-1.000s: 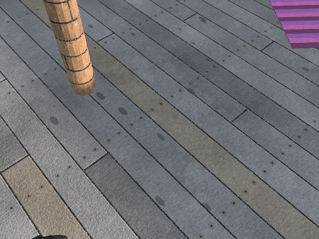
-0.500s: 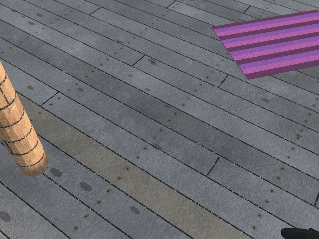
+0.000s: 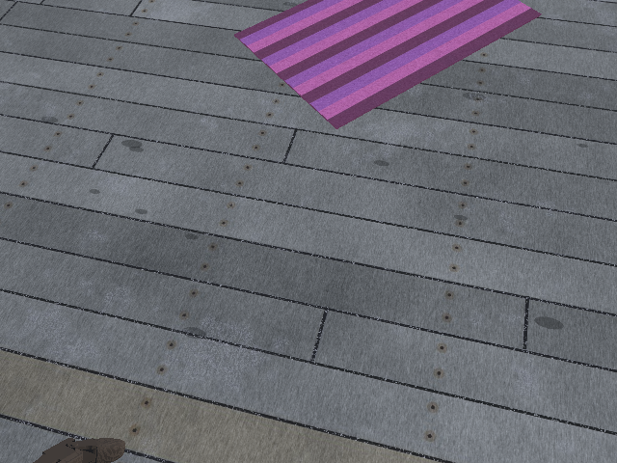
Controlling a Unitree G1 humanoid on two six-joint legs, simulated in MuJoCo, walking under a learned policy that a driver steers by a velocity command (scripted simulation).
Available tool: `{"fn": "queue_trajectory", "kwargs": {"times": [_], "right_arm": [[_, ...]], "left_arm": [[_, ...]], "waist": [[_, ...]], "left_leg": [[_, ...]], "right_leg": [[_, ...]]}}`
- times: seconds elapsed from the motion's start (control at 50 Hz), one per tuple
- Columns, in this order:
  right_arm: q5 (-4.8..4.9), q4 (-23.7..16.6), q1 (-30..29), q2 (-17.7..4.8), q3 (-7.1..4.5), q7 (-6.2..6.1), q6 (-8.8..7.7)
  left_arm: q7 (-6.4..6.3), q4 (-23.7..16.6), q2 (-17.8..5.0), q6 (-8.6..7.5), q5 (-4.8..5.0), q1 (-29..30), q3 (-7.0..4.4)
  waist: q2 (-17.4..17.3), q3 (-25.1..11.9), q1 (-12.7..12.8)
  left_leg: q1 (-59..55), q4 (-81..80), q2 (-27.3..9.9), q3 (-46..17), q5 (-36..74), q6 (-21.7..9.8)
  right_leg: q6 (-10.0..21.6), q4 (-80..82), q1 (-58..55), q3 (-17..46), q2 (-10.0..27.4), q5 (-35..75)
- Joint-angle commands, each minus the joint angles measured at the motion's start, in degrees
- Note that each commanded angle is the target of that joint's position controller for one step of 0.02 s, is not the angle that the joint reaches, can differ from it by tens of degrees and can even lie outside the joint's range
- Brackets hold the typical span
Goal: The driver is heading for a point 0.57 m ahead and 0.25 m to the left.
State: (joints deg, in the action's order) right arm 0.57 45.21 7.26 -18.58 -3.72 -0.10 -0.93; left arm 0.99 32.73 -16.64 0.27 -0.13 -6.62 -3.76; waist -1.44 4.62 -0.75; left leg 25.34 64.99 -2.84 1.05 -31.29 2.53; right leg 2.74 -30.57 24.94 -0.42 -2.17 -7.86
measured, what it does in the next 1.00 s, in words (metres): walks ahead, turning left: left foot, then right foot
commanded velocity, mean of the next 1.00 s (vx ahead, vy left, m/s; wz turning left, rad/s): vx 0.40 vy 0.00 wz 0.41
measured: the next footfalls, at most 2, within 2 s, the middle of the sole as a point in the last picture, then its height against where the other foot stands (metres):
left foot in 0.34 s outside the picture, level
right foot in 0.78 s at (325, 429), level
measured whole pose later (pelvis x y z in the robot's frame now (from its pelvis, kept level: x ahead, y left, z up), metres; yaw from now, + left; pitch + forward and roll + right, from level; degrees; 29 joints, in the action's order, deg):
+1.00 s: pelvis +0.40 +0.11 +0.01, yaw +30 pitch +2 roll -3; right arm 1.5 39.0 13.1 -18.8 -4.7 -0.5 -1.1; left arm 0.7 45.9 -15.2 -5.7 -0.3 -14.3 -4.4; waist -3.2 1.9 1.8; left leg 35.2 62.8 -5.2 -2.9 -17.9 0.0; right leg 1.1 -18.9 9.3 -5.9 -1.7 -11.1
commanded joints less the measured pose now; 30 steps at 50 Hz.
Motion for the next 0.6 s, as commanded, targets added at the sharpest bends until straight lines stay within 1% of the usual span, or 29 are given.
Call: {"fn": "queue_trajectory", "kwargs": {"times": [0.02, 0.04, 0.06, 0.08, 0.12, 0.16, 0.22, 0.26, 0.28, 0.3, 0.32, 0.34, 0.36, 0.38, 0.4, 0.42, 0.44, 0.46, 0.48, 0.5, 0.52, 0.54, 0.56, 0.58, 0.6], "right_arm": [[-0.17, -1.23, 4.48, -4.71, -0.8, -0.15, 0.89], [0.12, -0.78, 5.42, -4.3, -0.68, -0.06, 1.08], [0.3, -0.69, 5.43, -4.2, -0.54, -0.08, 1.08], [0.28, -0.85, 4.62, -4.11, -0.41, -0.18, 0.9], [0.21, -1.38, 2.52, -3.58, -0.09, -0.25, 0.34], [0.25, -1.6, 1.53, -3.54, -0.03, -0.11, -0.18], [0.38, -1.29, 2.21, -3.51, -0.15, 0.39, -0.58], [0.49, -0.5, 4.17, -3.15, -0.23, 0.78, -0.71], [0.46, 0.39, 6.2, -2.71, -0.27, 0.94, -0.77], [0.38, 1.68, 8.92, -2.56, -0.47, 1.01, -0.75], [0.43, 3.4, 12.95, -2.95, -0.85, 0.94, -0.69], [0.35, 4.64, 17.63, -5.55, -1.62, 0.54, -0.83], [0.41, 3.87, 20.15, -12.26, -3.09, 0.15, -1.08], [-0.75, 2.68, 19.82, -11.81, -2.86, 0.57, -2.14], [-0.92, 1.37, 16.79, -9.08, -2.15, 0.53, -3.1], [-0.44, 0.54, 15.27, -7.2, -1.7, 0.51, -3.55], [0.11, 0.13, 14.88, -6.35, -1.43, 0.4, -3.48], [0.24, -0.15, 14.93, -6.15, -1.26, 0.1, -3.34], [0.35, -0.27, 15.88, -5.57, -1.11, -0.18, -3.16], [0.2, -0.1, 16.49, -4.79, -0.9, -0.51, -3.0], [0.12, -0.48, 16.08, -6.38, -1.35, -0.9, -2.92], [0.35, -0.77, 16.07, -6.73, -1.6, -1.21, -2.81], [0.44, -0.67, 16.96, -6.3, -1.56, -1.42, -2.64], [0.45, -0.59, 17.74, -6.42, -1.71, -1.62, -2.42], [0.6, -0.54, 18.7, -6.75, -1.92, -1.72, -2.28]], "left_arm": [[-0.46, -1.04, -6.03, -0.86, -0.16, -2.76, -1.3], [-0.66, -0.42, -7.04, -1.07, -0.61, -2.77, -1.72], [-0.94, 0.0, -7.93, -1.41, -0.7, -2.41, -2.05], [-1.18, 0.47, -8.32, -1.87, -0.7, -2.1, -2.2], [-1.44, 1.75, -8.66, -2.81, -0.63, -2.7, -2.38], [-1.44, 2.93, -8.96, -3.5, -0.38, -3.34, -2.58], [-1.18, 4.21, -9.21, -3.8, 0.4, -3.26, -2.85], [-1.02, 4.7, -9.18, -3.54, 1.02, -2.24, -2.98], [-0.99, 4.77, -8.97, -3.27, 1.35, -1.11, -2.99], [-1.0, 4.84, -8.32, -3.01, 1.46, -0.39, -2.88], [-1.04, 4.77, -6.65, -2.86, 1.34, 0.42, -2.45], [-0.94, 4.1, -3.2, -2.9, 0.84, 1.33, -1.49], [-0.65, 1.41, -0.51, -3.79, 0.45, 3.26, -0.67], [-0.54, 0.45, -3.68, -5.26, 1.54, 5.51, -1.29], [-0.1, 0.96, -5.78, -6.29, 2.48, 4.25, -1.82], [0.07, 1.98, -6.35, -6.82, 1.77, 3.56, -2.01], [-0.11, 2.35, -6.37, -7.17, 0.25, 4.51, -2.15], [-0.08, 2.2, -5.95, -7.37, -0.36, 5.12, -2.19], [0.15, 1.96, -5.18, -7.49, -0.43, 6.25, -1.99], [0.21, 1.94, -3.93, -7.23, -0.4, 7.08, -1.79], [0.29, 1.93, -2.86, -7.1, 0.13, 7.25, -1.41], [0.4, 1.67, -2.3, -7.02, 0.26, 8.54, -1.09], [0.6, 1.37, -1.87, -7.0, 0.38, 10.02, -0.91], [0.79, 0.99, -1.36, -7.02, 0.59, 11.69, -0.71], [1.04, 0.47, -1.29, -7.11, 0.79, 13.3, -0.55]], "waist": [[6.73, -14.17, 0.06], [8.44, -13.02, 0.11], [9.66, -11.8, 0.37], [10.1, -10.62, 0.71], [9.44, -9.3, 1.65], [8.48, -8.47, 2.18], [7.9, -7.1, 1.93], [7.21, -6.36, 0.64], [6.44, -6.24, -0.76], [5.35, -6.21, -2.08], [3.4, -5.5, -3.49], [-4.12, -4.9, -4.27], [-16.11, -2.13, -4.22], [-13.39, -0.54, -5.48], [-10.54, 0.56, -3.44], [-7.91, -0.16, -2.58], [-4.67, -1.31, -2.74], [-4.71, -2.19, -2.29], [-3.99, -3.02, -2.59], [-3.21, -3.94, -2.61], [-4.96, -3.68, -2.12], [-5.11, -2.92, -2.64], [-5.17, -2.56, -3.17], [-5.03, -2.15, -3.68], [-5.6, -1.55, -4.43]], "left_leg": [[2.56, -2.45, -2.62, -1.51, 5.09, 0.9], [1.23, -4.57, -2.05, -0.6, 7.1, 1.02], [0.64, -7.28, -1.89, -0.33, 8.49, 0.82], [0.31, -10.22, -1.92, -0.59, 9.85, 0.28], [0.85, -15.12, -2.22, -1.26, 11.64, -1.09], [1.45, -18.66, -2.45, -1.49, 12.37, -2.31], [0.18, -23.07, -2.28, -0.49, 11.73, -4.05], [-3.23, -27.09, -1.72, 1.21, 12.82, -5.47], [-6.8, -30.32, -0.94, 2.7, 14.68, -6.31], [-11.0, -32.63, 0.36, 3.97, 14.89, -7.17], [-14.79, -35.09, 1.34, 3.66, 13.2, -8.36], [-18.69, -41.35, -4.32, -6.56, 5.91, -11.02], [-24.74, -52.18, -15.19, -32.12, -7.94, -18.84], [-25.31, -57.76, -18.72, -43.79, -13.26, -22.65], [-26.32, -56.49, -17.65, -40.01, -9.64, -20.95], [-27.0, -54.8, -15.51, -34.42, -2.29, -18.8], [-27.13, -54.3, -13.65, -30.15, 4.6, -17.02], [-26.78, -53.98, -12.43, -27.21, 11.33, -16.21], [-26.59, -53.66, -10.9, -24.34, 18.34, -15.68], [-26.37, -54.14, -9.47, -22.01, 21.06, -15.03], [-24.24, -53.92, -8.57, -19.85, 24.13, -14.86], [-22.43, -53.7, -7.31, -17.73, 26.62, -14.39], [-21.19, -53.27, -6.27, -16.16, 27.78, -13.78], [-19.67, -53.07, -5.71, -15.55, 27.29, -13.42], [-18.9, -52.73, -5.88, -15.96, 27.36, -13.44]], "right_leg": [[10.72, 12.34, -12.89, 13.0, 13.94, 7.66], [11.15, 15.16, -10.61, 12.71, 13.53, -1.73], [11.31, 17.43, -9.19, 12.85, 13.62, -9.02], [10.99, 18.82, -8.47, 13.07, 13.94, -13.15], [10.39, 20.25, -9.56, 13.43, 15.42, -16.52], [9.86, 21.11, -11.32, 13.59, 16.86, -18.38], [8.98, 21.73, -12.33, 12.42, 17.85, -20.29], [7.97, 20.88, -11.37, 10.38, 17.62, -21.3], [7.02, 19.3, -9.65, 8.45, 16.82, -22.32], [5.85, 16.61, -7.2, 6.29, 15.46, -23.74], [4.31, 11.33, -4.27, 3.53, 13.31, -24.8], [1.34, -2.22, 1.28, -2.39, 9.06, -23.12], [-3.27, -20.36, 18.19, -7.05, 0.06, -23.07], [-2.2, -28.04, 26.09, 1.9, 0.44, -25.91], [-1.29, -29.93, 28.74, 4.61, 3.51, -20.09], [-1.01, -28.98, 28.44, 4.24, 4.64, -14.89], [-1.19, -26.43, 26.99, 3.85, 5.18, -10.92], [-1.75, -23.36, 24.64, 3.88, 5.4, -7.56], [-2.58, -20.08, 22.13, 3.36, 4.79, -5.0], [-3.16, -17.91, 20.35, 2.86, 3.9, -1.32], [-3.77, -13.8, 17.56, 2.59, 3.29, 0.93], [-4.43, -10.17, 15.27, 2.14, 2.52, 3.24], [-4.79, -6.96, 13.12, 1.83, 1.75, 5.52], [-5.07, -4.09, 11.06, 1.45, 1.01, 7.1], [-5.25, -2.04, 9.93, 1.28, 0.63, 8.21]]}}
